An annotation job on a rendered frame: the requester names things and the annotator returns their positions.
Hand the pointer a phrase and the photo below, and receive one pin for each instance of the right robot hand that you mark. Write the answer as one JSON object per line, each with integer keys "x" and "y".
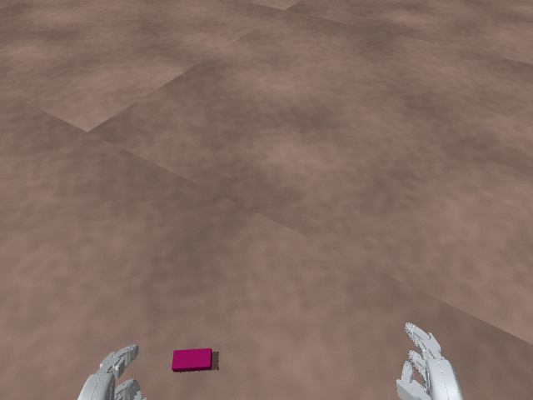
{"x": 437, "y": 374}

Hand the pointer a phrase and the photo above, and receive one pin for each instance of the left robot hand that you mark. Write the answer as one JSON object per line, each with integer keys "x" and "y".
{"x": 101, "y": 386}

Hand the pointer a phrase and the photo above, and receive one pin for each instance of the small box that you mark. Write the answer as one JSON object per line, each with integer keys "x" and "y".
{"x": 192, "y": 360}

